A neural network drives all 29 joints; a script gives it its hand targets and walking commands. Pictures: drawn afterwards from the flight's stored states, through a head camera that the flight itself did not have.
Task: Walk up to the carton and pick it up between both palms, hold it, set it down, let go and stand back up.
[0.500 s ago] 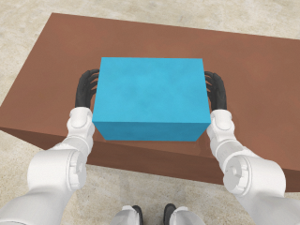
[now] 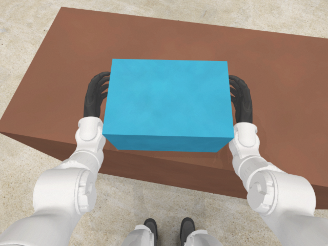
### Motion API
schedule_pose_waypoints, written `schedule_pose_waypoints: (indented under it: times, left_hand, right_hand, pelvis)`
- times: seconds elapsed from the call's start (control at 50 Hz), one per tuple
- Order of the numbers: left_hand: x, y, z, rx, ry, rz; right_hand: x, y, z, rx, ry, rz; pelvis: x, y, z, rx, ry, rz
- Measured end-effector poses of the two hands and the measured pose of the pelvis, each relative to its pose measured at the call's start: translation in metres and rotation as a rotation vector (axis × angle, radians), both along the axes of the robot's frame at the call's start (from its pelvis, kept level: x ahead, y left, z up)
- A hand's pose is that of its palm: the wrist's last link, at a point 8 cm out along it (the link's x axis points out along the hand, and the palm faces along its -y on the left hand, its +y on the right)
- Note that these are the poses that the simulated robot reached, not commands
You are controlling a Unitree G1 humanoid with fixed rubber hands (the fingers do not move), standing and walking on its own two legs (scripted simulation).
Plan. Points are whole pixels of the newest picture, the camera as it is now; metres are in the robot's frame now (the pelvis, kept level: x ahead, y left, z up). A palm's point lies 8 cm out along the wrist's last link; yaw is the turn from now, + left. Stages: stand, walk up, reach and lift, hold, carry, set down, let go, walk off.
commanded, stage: reach and lift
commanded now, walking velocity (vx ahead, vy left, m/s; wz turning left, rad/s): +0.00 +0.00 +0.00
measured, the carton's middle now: (168, 108) +0.44 +0.02 -0.02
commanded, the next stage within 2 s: none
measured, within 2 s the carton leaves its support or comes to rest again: leaves its support in 0.64 s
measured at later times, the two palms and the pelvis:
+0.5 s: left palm (97, 115) +0.40 +0.19 +0.00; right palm (248, 121) +0.40 -0.17 +0.00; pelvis +0.00 +0.01 +0.00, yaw -1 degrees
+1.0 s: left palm (86, 96) +0.40 +0.19 +0.09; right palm (271, 105) +0.39 -0.18 +0.09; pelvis +0.00 +0.01 +0.01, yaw +2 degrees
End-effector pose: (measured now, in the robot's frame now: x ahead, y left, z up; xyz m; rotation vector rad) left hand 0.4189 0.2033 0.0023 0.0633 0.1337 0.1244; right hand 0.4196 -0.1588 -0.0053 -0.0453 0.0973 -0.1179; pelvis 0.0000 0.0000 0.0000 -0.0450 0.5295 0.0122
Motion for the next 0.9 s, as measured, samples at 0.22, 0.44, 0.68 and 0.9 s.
schedule_pose_waypoints:
  times: [0.22, 0.44, 0.68, 0.9]
  left_hand:
    - [-0.005, -0.004, -0.001, -0.005, 0.011, -0.013]
    - [-0.014, -0.011, -0.005, -0.027, 0.06, -0.015]
    - [-0.027, -0.01, 0.003, -0.034, 0.095, -0.004]
    - [-0.026, -0.013, 0.054, -0.033, 0.028, -0.011]
  right_hand:
    - [-0.01, -0.004, 0.001, -0.025, 0.011, -0.01]
    - [-0.021, -0.011, -0.001, -0.047, 0.062, -0.014]
    - [-0.032, -0.009, 0.011, -0.048, 0.098, -0.008]
    - [-0.034, -0.013, 0.064, 0.016, 0.035, -0.026]
  pelvis:
    - [0.001, 0.002, 0.0, 0.0, -0.009, 0.006]
    - [0.001, 0.007, -0.001, -0.002, -0.027, -0.008]
    - [0.0, 0.012, 0.0, -0.006, -0.084, -0.003]
    - [-0.002, 0.012, 0.007, -0.001, -0.173, 0.022]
